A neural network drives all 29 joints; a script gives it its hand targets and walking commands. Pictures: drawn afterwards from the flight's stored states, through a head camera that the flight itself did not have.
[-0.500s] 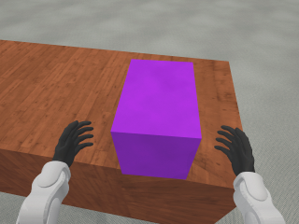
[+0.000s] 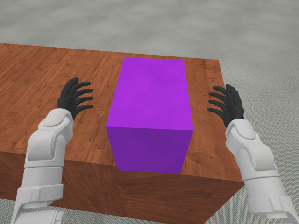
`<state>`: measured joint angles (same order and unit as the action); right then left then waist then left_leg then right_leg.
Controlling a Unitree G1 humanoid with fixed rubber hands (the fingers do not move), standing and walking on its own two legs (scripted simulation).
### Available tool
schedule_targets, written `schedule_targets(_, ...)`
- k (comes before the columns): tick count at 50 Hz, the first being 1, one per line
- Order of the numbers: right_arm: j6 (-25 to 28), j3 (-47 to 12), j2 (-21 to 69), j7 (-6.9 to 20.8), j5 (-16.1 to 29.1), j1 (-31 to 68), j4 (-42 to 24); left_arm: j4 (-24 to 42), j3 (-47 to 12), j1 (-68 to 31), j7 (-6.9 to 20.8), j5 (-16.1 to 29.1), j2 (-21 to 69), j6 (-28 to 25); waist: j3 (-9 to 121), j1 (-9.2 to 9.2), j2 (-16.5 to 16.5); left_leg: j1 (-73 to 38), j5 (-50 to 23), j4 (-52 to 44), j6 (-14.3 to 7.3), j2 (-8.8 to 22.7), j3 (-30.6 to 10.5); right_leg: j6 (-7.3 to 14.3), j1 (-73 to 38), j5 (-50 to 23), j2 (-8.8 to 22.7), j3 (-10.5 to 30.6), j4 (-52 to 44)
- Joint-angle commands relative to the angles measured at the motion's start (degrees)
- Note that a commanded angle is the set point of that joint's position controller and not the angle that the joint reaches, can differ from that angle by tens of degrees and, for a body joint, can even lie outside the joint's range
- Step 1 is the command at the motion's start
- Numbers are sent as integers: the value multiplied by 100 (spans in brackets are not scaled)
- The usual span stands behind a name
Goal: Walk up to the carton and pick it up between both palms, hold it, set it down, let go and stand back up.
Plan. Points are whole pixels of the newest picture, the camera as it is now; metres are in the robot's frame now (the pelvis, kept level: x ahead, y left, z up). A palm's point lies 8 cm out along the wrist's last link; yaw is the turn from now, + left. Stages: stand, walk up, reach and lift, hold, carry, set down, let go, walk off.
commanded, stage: reach and lift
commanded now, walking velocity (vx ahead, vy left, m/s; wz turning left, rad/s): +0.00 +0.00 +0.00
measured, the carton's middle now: (151, 114) +0.45 +0.02 +0.03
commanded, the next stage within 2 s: none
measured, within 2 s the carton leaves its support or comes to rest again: neither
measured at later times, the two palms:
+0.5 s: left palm (68, 79) +0.41 +0.23 +0.19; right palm (228, 90) +0.41 -0.17 +0.17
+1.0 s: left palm (80, 113) +0.40 +0.22 +0.09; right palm (206, 117) +0.40 -0.14 +0.07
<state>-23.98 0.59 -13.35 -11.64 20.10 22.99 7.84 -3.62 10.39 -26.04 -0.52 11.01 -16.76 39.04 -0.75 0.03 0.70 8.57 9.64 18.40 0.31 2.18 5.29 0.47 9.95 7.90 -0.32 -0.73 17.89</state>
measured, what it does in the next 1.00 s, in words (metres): stands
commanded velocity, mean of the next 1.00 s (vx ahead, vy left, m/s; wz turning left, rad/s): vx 0.00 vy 0.00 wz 0.00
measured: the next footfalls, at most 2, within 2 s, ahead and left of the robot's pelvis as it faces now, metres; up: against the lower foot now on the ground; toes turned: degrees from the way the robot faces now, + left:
none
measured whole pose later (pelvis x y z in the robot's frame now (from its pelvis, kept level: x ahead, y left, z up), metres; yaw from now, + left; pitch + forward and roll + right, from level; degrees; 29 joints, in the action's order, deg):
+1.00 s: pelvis +0.01 +0.00 +0.00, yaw +2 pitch +6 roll -1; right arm -1.4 2.3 -6.5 -10.8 9.9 36.3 47.3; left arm -48.7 6.7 -39.8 -0.1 5.4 -12.6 5.6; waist 4.0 1.0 -0.2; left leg 18.0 11.9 24.1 0.4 2.6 2.9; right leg 0.3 16.7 8.9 -0.5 -2.9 19.8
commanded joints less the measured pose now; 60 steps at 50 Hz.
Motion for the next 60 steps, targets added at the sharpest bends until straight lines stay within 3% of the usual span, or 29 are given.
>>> schedule_targets(1, 186, 230, -731, 0, 146, 2501, -615, 733, 319, -2352, 9, -96, -928, -199, 2122, -45, -226, -582, -1296, 10, 58, -237, -134, -100, -1097, -1212, -172, 160, -9)
schedule_targets(8, 149, 130, -912, -43, 341, 3264, -259, 313, 355, -2917, 16, -78, -1129, -125, 2458, -84, -116, -671, -1706, 124, 68, -274, -165, -174, -1224, -1886, -230, 101, 78)
schedule_targets(14, 129, 217, -1054, 30, 399, 3900, 580, -392, 89, -3689, -15, -14, -1170, -222, 2530, -223, -368, -737, -1647, 184, 134, -220, -261, -88, -873, -1606, -233, 53, 6)
schedule_targets(17, 160, 124, -1143, 41, 465, 4046, 693, -404, 98, -3844, -10, -42, -1257, -269, 2695, -229, -392, -900, -1935, 255, 152, -231, -272, -129, -1036, -2019, -251, 26, 26)
schedule_targets(21, 188, -29, -1022, 42, 442, 4351, 1241, -1263, 141, -3954, 56, -127, -1343, -419, 2430, -152, -155, -584, -1650, 153, 36, -270, -266, -211, -1183, -2009, -206, 45, 47)
schedule_targets(22, 221, -65, -957, 38, 417, 4400, 1369, -1521, 121, -4003, 81, -135, -1312, -521, 2344, -129, -99, -446, -1410, 97, -15, -280, -256, -214, -1168, -1795, -186, 61, 39)
schedule_targets(25, 429, -105, -803, 40, 358, 4146, 1415, -1547, 88, -3802, 101, -214, -1162, -856, 2582, -85, -194, -684, -1759, 168, 17, -267, -260, -209, -1206, -1962, -217, 46, 52)
schedule_targets(26, 484, -166, -675, 38, 320, 3947, 1650, -1846, 42, -3573, 141, -283, -1027, -936, 2282, -136, -203, -704, -1891, 222, 37, -273, -278, -187, -1169, -1999, -228, 24, 42)
schedule_targets(29, 704, -105, -513, 37, 107, 3437, 1932, -1957, 103, -3302, 246, -520, -909, -1284, 2119, -137, -315, -834, -1951, 197, 97, -298, -238, -175, -1115, -1741, -260, -14, -81)
schedule_targets(31, 959, 4, -406, 43, -81, 3442, 1561, -1678, 108, -3330, 212, -512, -875, -1576, 2317, -47, -302, -817, -1973, 218, 129, -305, -196, -179, -1049, -1587, -289, -72, -96)
schedule_targets(38, 1881, 461, -210, 71, -810, 3753, 1058, -1424, -205, -3829, -46, -295, -633, -2626, 3215, -27, -578, -859, -2097, 563, 311, -277, -185, -150, -532, -1462, -297, -184, 72)
schedule_targets(42, 2117, 391, -26, 72, -962, 3810, 1597, -2137, -244, -3797, -102, -266, -550, -3037, 3427, 79, -334, -535, -1989, 651, 237, -246, -212, -172, -461, -1454, -241, -125, 200)
schedule_targets(44, 2203, 249, 69, 64, -952, 3608, 2271, -2781, -238, -3491, -44, -402, -363, -3194, 3185, 75, -171, -486, -2194, 701, 201, -223, -245, -179, -527, -1651, -236, -92, 241)
schedule_targets(46, 2386, 231, 180, 61, -1027, 3459, 2959, -3572, -233, -3342, 54, -560, -213, -3450, 2923, 50, -69, -236, -1947, 674, 171, -234, -244, -189, -462, -1379, -203, -78, 214)
schedule_targets(50, 2964, 357, 285, 145, -1198, 3583, 3682, -4325, -313, -3549, 34, -685, -36, -4223, 2904, 35, -207, 19, -1946, 766, 251, -222, -249, -107, -268, -1215, -190, -102, 275)
schedule_targets(54, 3397, 524, 227, 186, -1277, 3937, 3926, -4479, -299, -4059, -117, -712, -67, -4817, 3350, -37, -462, 121, -2006, 951, 365, -236, -254, -76, -107, -1277, -194, -142, 432)
schedule_targets(60, 3509, 408, 133, 150, -1092, 4306, 3961, -4554, -407, -4366, -307, -544, -35, -4997, 3909, -89, -447, 213, -2112, 1121, 387, -228, -254, -93, -56, -1509, -208, -117, 614)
